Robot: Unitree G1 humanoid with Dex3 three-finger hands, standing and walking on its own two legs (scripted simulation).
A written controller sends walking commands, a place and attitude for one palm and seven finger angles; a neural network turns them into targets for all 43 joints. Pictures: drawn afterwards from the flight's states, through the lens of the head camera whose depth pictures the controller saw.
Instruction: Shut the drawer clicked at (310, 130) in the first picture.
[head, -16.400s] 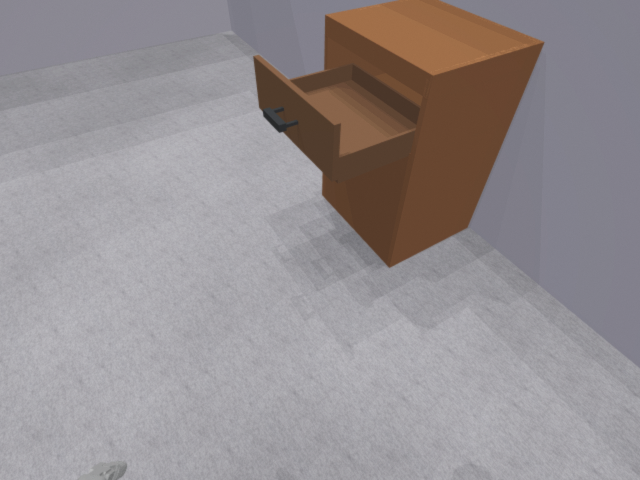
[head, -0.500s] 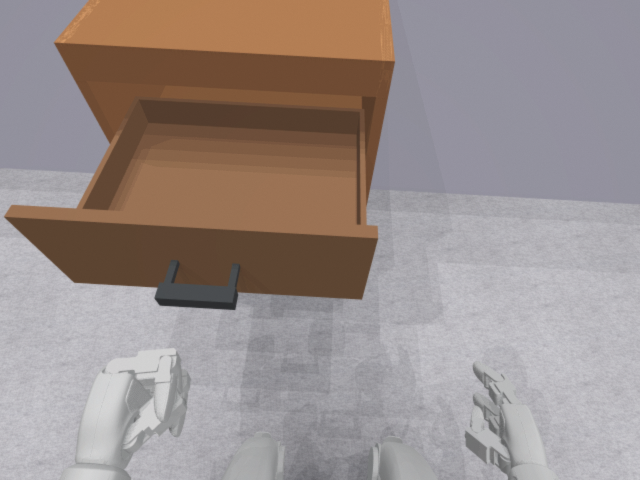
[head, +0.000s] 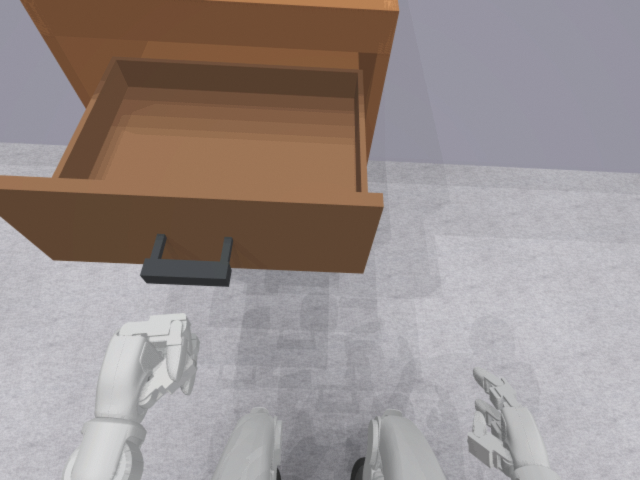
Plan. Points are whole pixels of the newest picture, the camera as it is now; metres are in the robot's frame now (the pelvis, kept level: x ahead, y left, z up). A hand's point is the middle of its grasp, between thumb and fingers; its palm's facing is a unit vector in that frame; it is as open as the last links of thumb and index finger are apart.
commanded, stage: bring the fist close to the handle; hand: left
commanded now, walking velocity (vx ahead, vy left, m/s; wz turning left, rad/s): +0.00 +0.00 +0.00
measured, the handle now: (190, 257) +0.38 +0.19 +0.00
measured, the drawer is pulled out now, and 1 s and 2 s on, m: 0.29 0.29 0.16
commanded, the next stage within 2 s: push the drawer shut in 0.64 s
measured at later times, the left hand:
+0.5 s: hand (188, 346) +0.27 +0.17 +0.00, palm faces -0.02 -1.00 -0.03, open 3.3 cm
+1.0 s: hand (194, 319) +0.30 +0.17 +0.00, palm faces -0.02 -1.00 -0.04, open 3.3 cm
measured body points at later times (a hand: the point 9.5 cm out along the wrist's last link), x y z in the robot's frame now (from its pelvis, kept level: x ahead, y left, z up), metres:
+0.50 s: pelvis -0.01 +0.01 -0.02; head +0.11 +0.03 +0.42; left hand +0.26 +0.22 +0.01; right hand +0.18 -0.23 -0.11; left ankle +0.02 +0.11 -0.61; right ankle +0.04 -0.11 -0.61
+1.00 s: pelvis +0.00 +0.01 -0.02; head +0.12 +0.04 +0.41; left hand +0.30 +0.23 +0.00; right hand +0.18 -0.22 -0.11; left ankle +0.02 +0.11 -0.61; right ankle +0.04 -0.11 -0.61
